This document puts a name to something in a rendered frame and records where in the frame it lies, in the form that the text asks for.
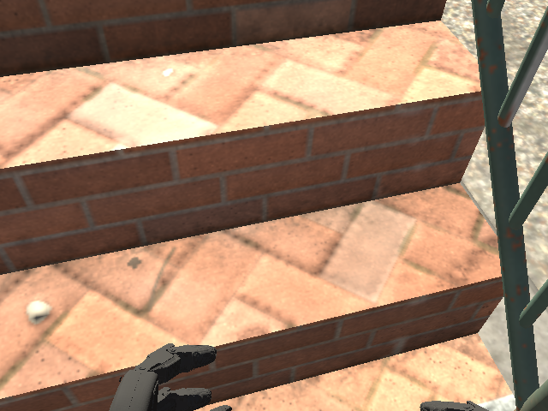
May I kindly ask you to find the robot left hand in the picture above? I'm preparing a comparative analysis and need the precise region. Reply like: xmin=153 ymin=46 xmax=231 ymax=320
xmin=109 ymin=343 xmax=232 ymax=411

